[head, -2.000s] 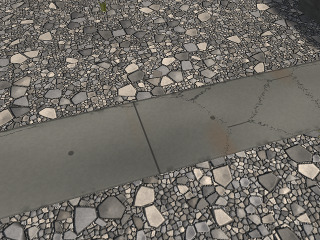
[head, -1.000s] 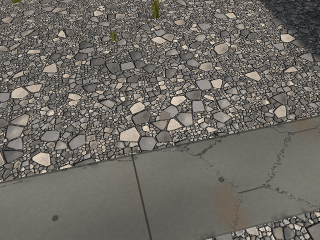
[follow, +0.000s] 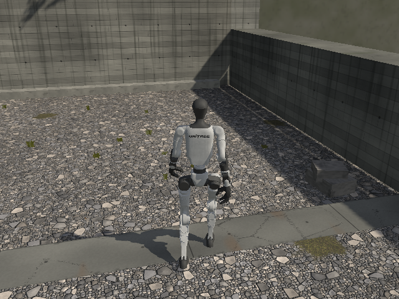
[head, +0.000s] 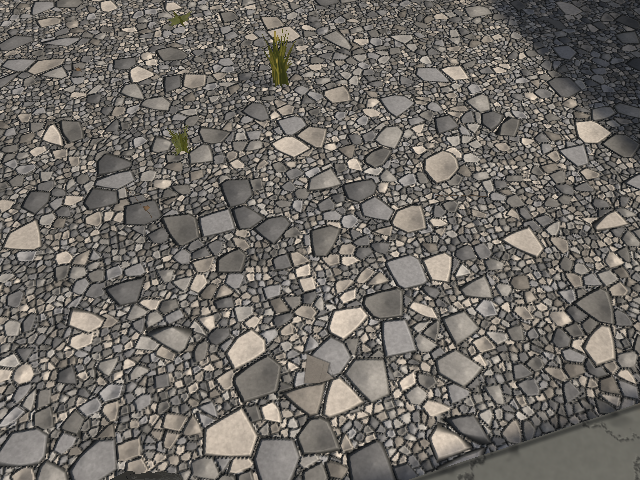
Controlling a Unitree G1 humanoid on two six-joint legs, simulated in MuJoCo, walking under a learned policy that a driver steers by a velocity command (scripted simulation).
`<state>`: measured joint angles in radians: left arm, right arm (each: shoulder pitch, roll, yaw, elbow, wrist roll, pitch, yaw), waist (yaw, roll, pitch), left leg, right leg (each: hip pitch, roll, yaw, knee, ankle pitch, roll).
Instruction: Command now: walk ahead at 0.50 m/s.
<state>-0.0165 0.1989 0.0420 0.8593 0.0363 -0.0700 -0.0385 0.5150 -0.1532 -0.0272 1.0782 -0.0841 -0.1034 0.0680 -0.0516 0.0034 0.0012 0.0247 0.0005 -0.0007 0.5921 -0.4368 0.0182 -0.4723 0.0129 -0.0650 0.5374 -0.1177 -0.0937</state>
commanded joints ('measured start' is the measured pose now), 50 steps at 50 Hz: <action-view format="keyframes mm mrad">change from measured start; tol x64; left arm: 1 580 166 58 142 32 -33 30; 50 481 142 44 22 -51 -18 43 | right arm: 1 -101 -95 -25 -111 31 -12 17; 50 -158 -106 -9 -315 165 26 -123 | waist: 1 240 -73 -147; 50 126 -37 -180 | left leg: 1 -807 -12 -129 678 -92 60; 20 -627 67 16 282 269 38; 25 308 263 -550 -69 681 484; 34 -838 2 -213 -19 171 268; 42 -540 17 -447 228 -49 210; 50 -1314 55 -70 1499 -65 -9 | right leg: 1 855 -343 633 -276 -221 -230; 22 266 -209 72 58 675 -86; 27 -601 6 255 1011 -370 20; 46 998 -292 195 97 1008 -30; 50 762 -541 646 -240 -313 -251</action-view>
